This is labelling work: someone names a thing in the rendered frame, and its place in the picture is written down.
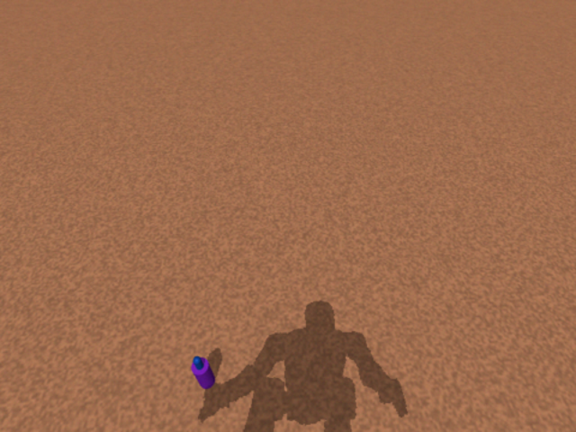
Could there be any bottle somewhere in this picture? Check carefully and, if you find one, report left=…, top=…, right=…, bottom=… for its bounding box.
left=191, top=356, right=215, bottom=389

